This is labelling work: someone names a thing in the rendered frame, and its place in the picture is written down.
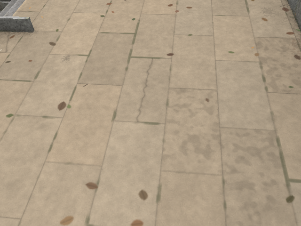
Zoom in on stairs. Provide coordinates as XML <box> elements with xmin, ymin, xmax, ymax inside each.
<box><xmin>0</xmin><ymin>0</ymin><xmax>25</xmax><ymax>17</ymax></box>

